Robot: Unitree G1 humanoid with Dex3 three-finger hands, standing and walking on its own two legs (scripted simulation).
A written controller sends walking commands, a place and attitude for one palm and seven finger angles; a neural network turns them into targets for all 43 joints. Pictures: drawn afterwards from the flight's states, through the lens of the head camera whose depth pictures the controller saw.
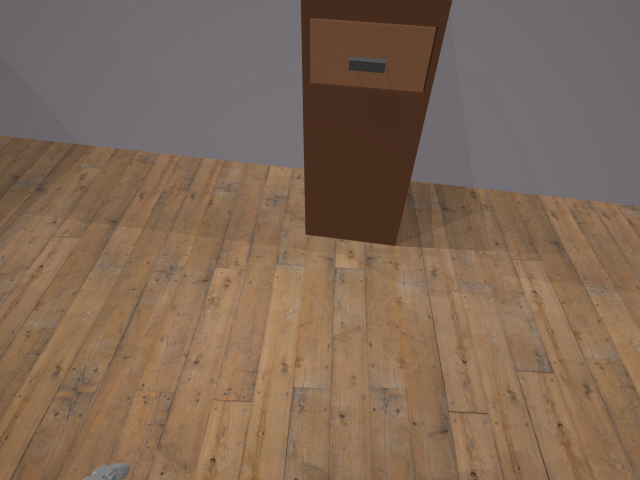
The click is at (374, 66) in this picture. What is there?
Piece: drawer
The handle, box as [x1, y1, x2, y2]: [349, 55, 385, 72]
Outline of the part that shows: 350,56 349,69 351,70 375,72 384,71 384,57 382,57 381,59 356,57 355,55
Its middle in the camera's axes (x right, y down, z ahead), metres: +0.13 -0.51 +1.11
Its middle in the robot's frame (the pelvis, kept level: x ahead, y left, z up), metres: +1.18 -0.08 +0.02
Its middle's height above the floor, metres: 0.79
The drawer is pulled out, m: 0.00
